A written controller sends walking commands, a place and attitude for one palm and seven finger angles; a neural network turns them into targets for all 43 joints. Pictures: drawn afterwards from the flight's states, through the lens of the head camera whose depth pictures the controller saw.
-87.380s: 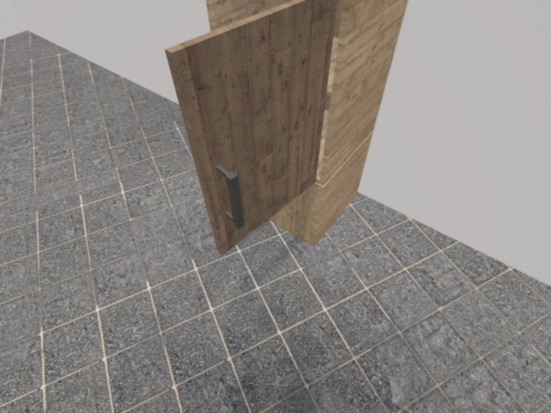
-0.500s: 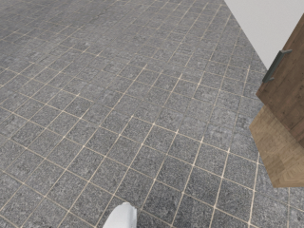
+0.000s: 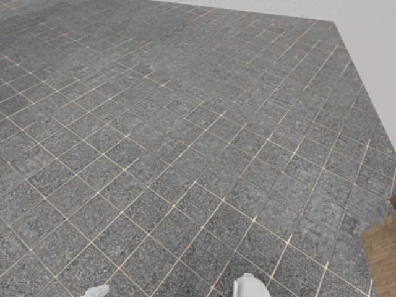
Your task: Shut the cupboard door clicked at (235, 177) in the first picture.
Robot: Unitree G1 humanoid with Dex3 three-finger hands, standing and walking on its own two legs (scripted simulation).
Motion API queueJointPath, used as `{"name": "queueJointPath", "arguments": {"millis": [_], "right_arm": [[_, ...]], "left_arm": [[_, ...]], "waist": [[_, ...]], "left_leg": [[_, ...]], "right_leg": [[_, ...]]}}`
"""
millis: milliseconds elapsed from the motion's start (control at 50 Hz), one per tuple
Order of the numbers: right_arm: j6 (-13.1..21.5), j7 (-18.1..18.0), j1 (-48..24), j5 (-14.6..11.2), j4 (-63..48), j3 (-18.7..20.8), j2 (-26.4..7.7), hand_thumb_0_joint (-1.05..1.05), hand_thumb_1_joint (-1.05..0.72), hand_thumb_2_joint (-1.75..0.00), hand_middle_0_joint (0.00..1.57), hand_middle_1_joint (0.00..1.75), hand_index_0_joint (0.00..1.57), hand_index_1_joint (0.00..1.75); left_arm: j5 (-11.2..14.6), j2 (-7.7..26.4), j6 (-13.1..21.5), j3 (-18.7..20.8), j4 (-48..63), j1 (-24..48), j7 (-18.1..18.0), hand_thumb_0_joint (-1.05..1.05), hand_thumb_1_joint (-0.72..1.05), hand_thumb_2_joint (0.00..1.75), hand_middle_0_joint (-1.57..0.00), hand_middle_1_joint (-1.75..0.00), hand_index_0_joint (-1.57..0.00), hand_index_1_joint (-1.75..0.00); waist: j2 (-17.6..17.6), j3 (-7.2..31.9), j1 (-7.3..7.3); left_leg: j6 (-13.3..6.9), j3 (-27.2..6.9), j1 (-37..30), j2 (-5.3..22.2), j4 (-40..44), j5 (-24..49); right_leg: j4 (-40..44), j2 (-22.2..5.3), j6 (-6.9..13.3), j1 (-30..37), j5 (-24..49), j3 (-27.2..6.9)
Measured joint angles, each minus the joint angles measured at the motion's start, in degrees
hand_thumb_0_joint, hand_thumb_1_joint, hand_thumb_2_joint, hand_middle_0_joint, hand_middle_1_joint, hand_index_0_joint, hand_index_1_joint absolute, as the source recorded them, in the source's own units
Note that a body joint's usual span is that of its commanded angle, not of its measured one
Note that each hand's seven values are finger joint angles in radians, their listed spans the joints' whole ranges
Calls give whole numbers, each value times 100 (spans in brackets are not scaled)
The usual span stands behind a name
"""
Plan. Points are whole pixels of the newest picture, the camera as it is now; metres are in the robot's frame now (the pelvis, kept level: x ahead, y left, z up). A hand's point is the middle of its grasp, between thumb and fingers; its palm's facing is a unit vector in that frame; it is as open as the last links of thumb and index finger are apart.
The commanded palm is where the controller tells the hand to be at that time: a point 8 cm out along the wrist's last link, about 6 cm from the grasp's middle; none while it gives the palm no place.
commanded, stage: walk to a spot facing it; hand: left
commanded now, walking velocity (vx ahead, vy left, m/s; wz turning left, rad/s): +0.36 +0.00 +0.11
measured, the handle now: out of the picture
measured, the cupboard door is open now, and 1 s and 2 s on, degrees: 15 15 15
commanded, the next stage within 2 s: turn to face it in 0.26 s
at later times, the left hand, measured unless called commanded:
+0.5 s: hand (142, 266) +0.21 +0.14 -0.16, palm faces +0.16 -0.96 -0.24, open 7.1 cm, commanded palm none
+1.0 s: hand (138, 212) +0.35 +0.18 -0.17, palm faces -0.09 -0.96 -0.25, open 7.3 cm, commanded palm none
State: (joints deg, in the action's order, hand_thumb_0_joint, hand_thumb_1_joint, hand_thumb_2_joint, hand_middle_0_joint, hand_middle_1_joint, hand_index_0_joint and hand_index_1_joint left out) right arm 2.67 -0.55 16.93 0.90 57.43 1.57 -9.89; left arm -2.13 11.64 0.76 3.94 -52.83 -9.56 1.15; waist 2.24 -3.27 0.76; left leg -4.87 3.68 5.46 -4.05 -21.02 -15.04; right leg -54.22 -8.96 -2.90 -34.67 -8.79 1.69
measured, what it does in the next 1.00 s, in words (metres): walks ahead: right foot, then left foot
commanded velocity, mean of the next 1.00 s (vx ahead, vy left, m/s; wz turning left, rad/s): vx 0.07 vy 0.00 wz -0.27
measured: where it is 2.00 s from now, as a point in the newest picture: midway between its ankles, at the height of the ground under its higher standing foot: (194, 289)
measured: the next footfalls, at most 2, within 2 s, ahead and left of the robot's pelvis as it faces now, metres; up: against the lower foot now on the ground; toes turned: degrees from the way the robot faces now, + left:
right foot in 0.20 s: +0.24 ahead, -0.15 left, +0.00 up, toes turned -5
left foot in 0.62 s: +0.33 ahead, +0.09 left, +0.00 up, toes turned +8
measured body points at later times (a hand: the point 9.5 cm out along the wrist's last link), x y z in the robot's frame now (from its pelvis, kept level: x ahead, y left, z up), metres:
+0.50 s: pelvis +0.20 -0.05 +0.00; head +0.24 -0.05 +0.45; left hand +0.21 +0.19 -0.15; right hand +0.26 -0.28 -0.16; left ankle +0.24 +0.10 -0.68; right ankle +0.20 -0.14 -0.74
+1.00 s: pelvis +0.25 -0.03 -0.01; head +0.29 -0.03 +0.44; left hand +0.36 +0.23 -0.15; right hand +0.30 -0.28 -0.15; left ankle +0.29 +0.08 -0.74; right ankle +0.24 -0.16 -0.71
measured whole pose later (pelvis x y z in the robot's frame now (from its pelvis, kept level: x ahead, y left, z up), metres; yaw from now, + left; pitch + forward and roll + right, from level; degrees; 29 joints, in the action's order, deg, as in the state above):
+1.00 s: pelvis +0.25 -0.03 -0.01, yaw -10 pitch +0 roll -1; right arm -1.7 -1.3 8.5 1.7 53.9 3.0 -11.4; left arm -1.9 12.8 -3.8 6.6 -52.7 -11.7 1.2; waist -1.4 -4.8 -0.8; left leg -0.6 16.3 15.5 8.9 -31.7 -15.1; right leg -46.4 -3.4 -2.3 -22.6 -22.9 4.7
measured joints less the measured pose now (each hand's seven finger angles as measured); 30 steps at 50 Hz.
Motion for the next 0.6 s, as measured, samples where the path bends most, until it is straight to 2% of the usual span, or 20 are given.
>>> {"name": "queueJointPath", "arguments": {"millis": [80,180,220,260,300,320,360,420,460,520,600], "right_arm": [[21,-16,430,12,254,-1,76,0,-92,-90,20,30,20,30],[4,-51,847,35,519,-3,141,0,-92,-90,20,30,20,30],[-40,-35,917,-12,668,6,145,0,-91,-90,20,30,20,30],[-115,-18,840,-55,712,21,165,1,-91,-90,20,30,20,30],[-167,5,750,-56,680,52,174,1,-91,-90,20,30,20,30],[-202,21,681,-46,641,74,162,1,-91,-90,20,30,20,30],[-270,53,502,-22,517,111,114,1,-91,-90,20,30,20,30],[-336,72,170,14,315,139,45,1,-91,-90,20,30,20,30],[-341,66,-107,36,206,151,-4,1,-91,-90,19,30,20,30],[-307,54,-539,33,66,114,-41,0,-92,-90,19,30,20,30],[-218,40,-983,19,-86,20,11,0,-92,-90,19,30,19,30]], "left_arm": [[24,-26,-11,-41,56,301,24,0,92,90,-20,-30,-20,-30],[41,-76,48,-106,103,511,25,0,91,90,-20,-30,-20,-30],[17,-144,195,-120,100,544,1,0,91,90,-20,-30,-20,-30],[26,-200,301,-151,90,506,-28,0,91,90,-20,-30,-20,-30],[43,-258,302,-163,49,357,-76,0,91,90,-20,-30,-20,-30],[51,-291,288,-164,10,258,-104,0,91,90,-20,-30,-20,-30],[69,-352,264,-143,-88,48,-153,0,91,90,-20,-30,-20,-30],[96,-258,319,-23,-169,-203,-270,-2,95,90,-20,-30,-20,-30],[73,-206,333,-45,-288,-389,-295,-2,95,90,-20,-30,-20,-30],[62,-215,285,-120,-516,-691,-288,-2,95,90,-20,-30,-20,-30],[73,-338,115,-171,-783,-1097,-240,-1,93,90,-20,-30,-20,-30]], "waist": [[34,28,149],[-52,-78,331],[-208,-181,325],[-261,-321,358],[-239,-346,323],[-243,-327,303],[-270,-276,284],[-300,-209,191],[-307,-179,95],[-309,-143,-61],[-292,-76,-293]], "left_leg": [[93,-57,-443,-21,286,-176],[284,-116,-760,64,70,-739],[307,-203,-488,230,-883,-1137],[262,-380,281,235,-2850,-1376],[257,-385,1034,260,-4325,-1175],[276,-365,1374,322,-4721,-977],[342,-346,1955,474,-4986,-635],[467,-319,2541,680,-4663,-315],[511,-246,2653,792,-4080,-142],[578,-104,2452,866,-2914,67],[631,20,1711,767,-1491,507]], "right_leg": [[847,119,71,151,307,47],[1859,434,320,763,82,193],[2009,591,492,1056,-96,323],[1862,581,556,1231,-393,483],[2035,535,532,1536,-488,617],[2184,527,520,1689,-488,686],[2486,520,524,1965,-479,840],[2814,535,517,2273,-490,1047],[2948,569,502,2422,-516,1078],[3008,645,459,2566,-599,996],[2696,772,340,2611,-894,716]]}}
